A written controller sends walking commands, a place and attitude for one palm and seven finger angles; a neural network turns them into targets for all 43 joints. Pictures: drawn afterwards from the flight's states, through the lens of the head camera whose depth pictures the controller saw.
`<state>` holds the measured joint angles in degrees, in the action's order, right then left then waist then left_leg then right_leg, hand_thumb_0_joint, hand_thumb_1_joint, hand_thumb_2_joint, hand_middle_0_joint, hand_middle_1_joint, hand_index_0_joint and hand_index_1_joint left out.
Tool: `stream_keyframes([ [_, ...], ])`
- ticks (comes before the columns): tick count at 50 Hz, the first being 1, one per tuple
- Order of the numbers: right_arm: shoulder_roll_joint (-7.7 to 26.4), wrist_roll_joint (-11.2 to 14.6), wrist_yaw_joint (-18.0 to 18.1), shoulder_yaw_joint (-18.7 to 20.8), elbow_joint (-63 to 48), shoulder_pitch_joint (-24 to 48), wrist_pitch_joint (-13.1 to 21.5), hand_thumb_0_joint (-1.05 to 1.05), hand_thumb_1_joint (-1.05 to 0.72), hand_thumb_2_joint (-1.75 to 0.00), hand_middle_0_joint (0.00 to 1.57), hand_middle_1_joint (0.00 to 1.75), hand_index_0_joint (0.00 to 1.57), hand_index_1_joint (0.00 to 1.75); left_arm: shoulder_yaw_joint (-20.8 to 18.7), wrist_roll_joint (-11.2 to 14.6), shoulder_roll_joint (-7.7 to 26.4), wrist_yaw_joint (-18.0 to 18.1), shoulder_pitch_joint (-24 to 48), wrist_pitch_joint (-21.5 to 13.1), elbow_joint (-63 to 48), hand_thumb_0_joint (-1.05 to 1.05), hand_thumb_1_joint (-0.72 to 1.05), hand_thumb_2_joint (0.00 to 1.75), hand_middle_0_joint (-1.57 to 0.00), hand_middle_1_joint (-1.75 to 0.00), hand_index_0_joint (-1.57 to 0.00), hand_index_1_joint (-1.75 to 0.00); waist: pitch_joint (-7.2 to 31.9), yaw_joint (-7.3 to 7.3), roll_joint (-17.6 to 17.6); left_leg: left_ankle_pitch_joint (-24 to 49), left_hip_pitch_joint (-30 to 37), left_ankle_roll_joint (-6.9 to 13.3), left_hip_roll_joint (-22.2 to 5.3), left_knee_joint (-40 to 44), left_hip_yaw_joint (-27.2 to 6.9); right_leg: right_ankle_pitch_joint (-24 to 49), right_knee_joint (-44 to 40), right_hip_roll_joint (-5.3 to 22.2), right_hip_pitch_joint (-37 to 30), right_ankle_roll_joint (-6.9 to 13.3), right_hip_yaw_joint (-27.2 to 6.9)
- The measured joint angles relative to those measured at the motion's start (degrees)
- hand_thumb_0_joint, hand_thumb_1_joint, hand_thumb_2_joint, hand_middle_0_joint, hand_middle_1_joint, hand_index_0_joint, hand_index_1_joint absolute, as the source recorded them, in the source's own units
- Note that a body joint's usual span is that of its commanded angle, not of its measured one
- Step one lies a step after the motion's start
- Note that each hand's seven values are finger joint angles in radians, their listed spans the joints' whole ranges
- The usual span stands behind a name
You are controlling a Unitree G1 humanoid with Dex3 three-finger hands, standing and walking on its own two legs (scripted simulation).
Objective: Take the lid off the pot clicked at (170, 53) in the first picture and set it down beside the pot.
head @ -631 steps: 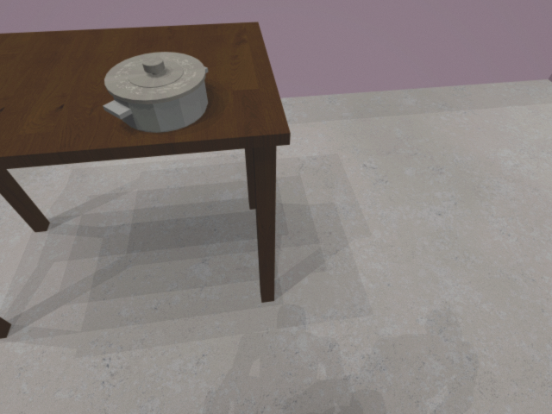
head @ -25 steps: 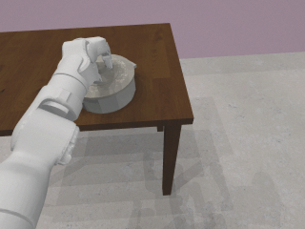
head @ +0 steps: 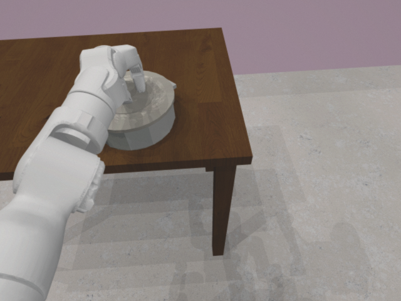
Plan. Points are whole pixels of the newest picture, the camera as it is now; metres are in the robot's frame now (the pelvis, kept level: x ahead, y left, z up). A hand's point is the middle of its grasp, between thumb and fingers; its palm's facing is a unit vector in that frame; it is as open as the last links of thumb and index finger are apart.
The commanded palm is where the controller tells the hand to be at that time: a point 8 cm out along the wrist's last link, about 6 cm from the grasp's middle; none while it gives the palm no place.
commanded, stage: close the fingers and squeeze the knob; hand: left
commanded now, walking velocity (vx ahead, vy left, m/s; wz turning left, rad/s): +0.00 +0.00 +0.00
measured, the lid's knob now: (126, 89) +0.51 +0.13 +0.16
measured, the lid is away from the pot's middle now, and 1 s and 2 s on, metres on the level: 0.00 0.00 0.02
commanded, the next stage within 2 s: lift the lid straight up in 0.82 s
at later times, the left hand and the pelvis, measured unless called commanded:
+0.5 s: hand (122, 89) +0.48 +0.13 +0.18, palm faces -0.40 -0.07 -0.91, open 6.6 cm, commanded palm +0.48 +0.14 +0.23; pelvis +0.00 +0.00 +0.00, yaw +0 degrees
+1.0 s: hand (121, 87) +0.49 +0.13 +0.18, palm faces -0.41 -0.11 -0.91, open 6.6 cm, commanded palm +0.48 +0.15 +0.24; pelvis +0.00 +0.00 +0.00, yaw +0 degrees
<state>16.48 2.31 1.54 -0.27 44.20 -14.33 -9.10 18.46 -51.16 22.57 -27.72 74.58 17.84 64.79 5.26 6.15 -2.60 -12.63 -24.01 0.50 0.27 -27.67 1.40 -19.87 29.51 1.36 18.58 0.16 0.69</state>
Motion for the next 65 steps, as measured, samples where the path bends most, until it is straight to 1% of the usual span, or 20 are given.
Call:
stream_keyframes([
  [8, 0.0, 0.0, -0.2, 0.1, -0.6, 0.4, -0.3, 0.01, -0.91, -0.90, 0.20, 0.29, 0.20, 0.30, -0.7, 0.1, 0.6, -0.4, -1.0, -0.6, -1.6, 0.00, 0.37, 0.59, -0.68, -1.01, -0.71, -1.00, 0.2, -0.17, 0.0, -0.3, 0.1, -0.1, -0.1, -0.2, 0.0, -0.3, 0.1, -0.1, -0.1, 0.1, 0.0],
  [11, -0.1, 0.1, -0.3, 0.1, -0.8, 0.7, -0.5, 0.01, -0.91, -0.90, 0.20, 0.29, 0.20, 0.30, 0.2, 0.4, 0.4, -0.4, -0.9, -0.2, -1.9, 0.00, 0.40, 0.54, -0.69, -0.98, -0.71, -0.98, 0.1, -0.31, 0.0, -0.4, 0.1, -0.1, 0.0, -0.3, -0.2, -0.4, 0.2, -0.1, -0.2, 0.1, 0.1],
  [16, -0.2, 0.2, -0.3, -0.2, -0.9, 1.5, -0.9, 0.01, -0.91, -0.90, 0.20, 0.29, 0.20, 0.30, 0.2, 0.3, 0.1, -0.5, -0.3, 0.1, -1.5, 0.00, 0.43, 0.47, -0.69, -0.95, -0.72, -0.96, -0.1, -0.38, -0.1, -0.3, -0.1, -0.1, 0.0, -0.5, -0.3, -0.4, 0.3, -0.1, -0.1, 0.1, 0.3],
  [21, -0.4, 0.2, -0.4, -0.2, -1.0, 1.7, -1.1, 0.01, -0.91, -0.90, 0.20, 0.29, 0.20, 0.30, 0.8, 0.3, -0.2, -0.3, -0.1, 0.5, -1.6, 0.00, 0.44, 0.47, -0.69, -0.95, -0.71, -0.96, 0.0, -0.48, -0.1, -0.2, -0.4, -0.2, 0.0, -0.6, -0.5, -0.3, 0.5, 0.0, 0.2, 0.1, 0.4],
  [24, -0.5, 0.2, -0.4, -0.3, -0.9, 1.8, -1.1, 0.01, -0.91, -0.90, 0.20, 0.29, 0.20, 0.30, 0.3, -0.2, -0.2, -0.3, -0.1, 0.4, -1.5, 0.01, 0.44, 0.47, -0.69, -0.95, -0.71, -0.96, -0.1, -0.43, -0.1, -0.2, -0.4, -0.2, 0.0, -0.6, -0.4, -0.4, 0.5, 0.0, 0.3, 0.1, 0.4],
  [26, -0.5, 0.1, -0.3, -0.3, -0.8, 1.7, -1.1, 0.01, -0.91, -0.90, 0.20, 0.29, 0.20, 0.30, 0.2, 0.1, -0.1, -0.3, -0.2, 0.3, -1.4, 0.01, 0.44, 0.47, -0.68, -0.95, -0.71, -0.96, 0.0, -0.34, -0.1, -0.3, -0.4, -0.1, 0.0, -0.6, -0.4, -0.4, 0.6, 0.0, 0.2, 0.1, 0.3],
  [33, -0.4, 0.3, 0.1, -0.5, -0.7, 1.1, -1.1, 0.01, -0.91, -0.90, 0.20, 0.30, 0.20, 0.30, -0.7, 0.1, 0.2, -0.2, -0.1, -0.2, -0.3, 0.01, 0.44, 0.48, -0.67, -0.97, -0.72, -0.95, 0.1, 0.16, 0.1, -0.4, -0.2, -0.1, -0.1, -0.8, -0.3, -0.3, 0.5, -0.1, 0.0, 0.1, 0.2],
  [37, -0.3, 0.4, 0.3, -0.5, -0.5, 0.9, -1.1, 0.01, -0.91, -0.90, 0.20, 0.30, 0.20, 0.30, -0.6, 0.0, 0.2, -0.4, 1.2, 0.0, 1.1, 0.01, 0.43, 0.48, -0.68, -0.98, -0.72, -0.96, -0.2, 0.55, 0.3, -0.4, -0.5, -0.1, -0.1, -0.9, -0.3, -0.2, 0.5, -0.2, 0.2, 0.1, 0.2],
  [40, -0.1, 0.3, 0.5, -0.6, -0.6, 0.7, -1.0, 0.01, -0.91, -0.90, 0.20, 0.29, 0.20, 0.30, -1.6, -0.5, 0.7, -0.3, 1.3, -0.4, 1.4, 0.01, 0.43, 0.48, -0.68, -0.98, -0.73, -0.95, -0.2, 0.86, 0.3, -0.3, -0.8, 0.0, -0.2, -1.0, -0.2, -0.1, 0.5, -0.2, 0.6, 0.0, 0.0],
  [50, -0.1, 0.4, 0.7, -0.4, -0.6, -0.5, -0.8, 0.01, -0.91, -0.90, 0.20, 0.29, 0.20, 0.30, -2.3, -0.7, 1.4, 0.0, 0.8, -1.1, 1.6, 0.00, 0.41, 0.50, -0.69, -0.99, -0.73, -0.95, 0.1, 1.37, 0.4, -0.5, -0.9, 0.2, -0.2, -1.1, 0.2, 0.0, 0.5, -0.2, 0.7, -0.2, -0.4],
  [55, -0.3, 0.3, 0.9, -0.3, -0.9, -0.7, -0.3, 0.01, -0.91, -0.90, 0.20, 0.30, 0.20, 0.30, -3.5, -0.9, 2.4, -0.2, 0.7, -1.5, 1.8, 0.00, 0.41, 0.50, -0.69, -1.00, -0.73, -0.95, 0.0, 1.65, 0.2, -0.4, -0.8, 0.3, -0.2, -1.0, 0.4, 0.2, 0.2, -0.2, 0.6, -0.3, -0.6],
  [58, -0.3, 0.2, 0.8, -0.2, -1.1, -0.9, 0.1, 0.01, -0.91, -0.90, 0.20, 0.30, 0.20, 0.30, -4.2, -0.6, 2.8, -0.9, 0.3, -1.7, 0.7, 0.00, 0.41, 0.50, -0.69, -0.99, -0.73, -0.95, 0.0, 1.51, 0.1, -0.4, -0.7, 0.3, -0.1, -0.8, 0.5, 0.3, 0.0, -0.1, 0.6, -0.4, -0.7],
  [60, -0.4, 0.2, 0.8, 0.0, -1.1, -1.0, 0.4, 0.01, -0.91, -0.90, 0.20, 0.30, 0.20, 0.30, -3.8, -0.4, 2.6, -1.1, 0.4, -1.9, 0.5, -0.01, 0.41, 0.50, -0.69, -0.99, -0.73, -0.95, 0.1, 1.34, 0.0, -0.4, -0.8, 0.3, -0.1, -0.8, 0.4, 0.3, -0.1, -0.1, 0.6, -0.4, -0.6],
  [63, -0.5, 0.2, 0.6, 0.0, -1.0, -0.8, 0.7, 0.01, -0.91, -0.90, 0.20, 0.30, 0.20, 0.30, -4.2, -0.9, 2.4, -1.3, 0.3, -2.0, 0.2, -0.01, 0.41, 0.50, -0.70, -0.98, -0.73, -0.95, 0.1, 1.16, 0.0, -0.4, -0.7, 0.4, 0.0, -0.8, 0.4, 0.3, -0.2, 0.0, 0.5, -0.5, -0.6],
  [65, -0.6, 0.2, 0.6, 0.0, -1.1, -0.6, 1.0, 0.01, -0.91, -0.90, 0.20, 0.30, 0.20, 0.30, -4.4, -0.7, 2.5, -1.5, 0.3, -2.1, -0.4, -0.01, 0.41, 0.50, -0.70, -0.98, -0.73, -0.95, 0.0, 1.12, 0.0, -0.4, -0.7, 0.4, 0.1, -0.7, 0.4, 0.3, -0.2, 0.0, 0.4, -0.5, -0.6],
])
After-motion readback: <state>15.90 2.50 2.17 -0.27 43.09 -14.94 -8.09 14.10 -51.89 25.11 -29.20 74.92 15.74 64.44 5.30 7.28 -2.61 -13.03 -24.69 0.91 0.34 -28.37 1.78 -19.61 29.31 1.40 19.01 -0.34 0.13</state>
